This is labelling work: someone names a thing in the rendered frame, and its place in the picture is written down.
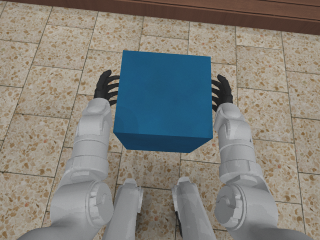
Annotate left robot forearm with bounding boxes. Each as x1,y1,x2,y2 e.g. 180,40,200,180
50,98,113,220

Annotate right robot foot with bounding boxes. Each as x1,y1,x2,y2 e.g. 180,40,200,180
175,211,183,238

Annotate carton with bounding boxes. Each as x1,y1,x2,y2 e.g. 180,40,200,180
113,50,213,153

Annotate left robot upper arm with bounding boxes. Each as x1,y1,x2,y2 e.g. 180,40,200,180
16,180,114,240

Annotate robot left shin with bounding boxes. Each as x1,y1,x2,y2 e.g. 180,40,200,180
115,178,138,197

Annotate right robot hand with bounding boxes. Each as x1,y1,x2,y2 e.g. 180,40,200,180
211,74,233,112

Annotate left robot hand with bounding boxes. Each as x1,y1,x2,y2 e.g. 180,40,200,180
93,69,120,106

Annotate right robot upper arm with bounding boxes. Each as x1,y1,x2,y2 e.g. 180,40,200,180
214,183,314,240

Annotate right robot forearm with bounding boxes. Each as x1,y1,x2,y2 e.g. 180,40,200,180
213,102,279,218

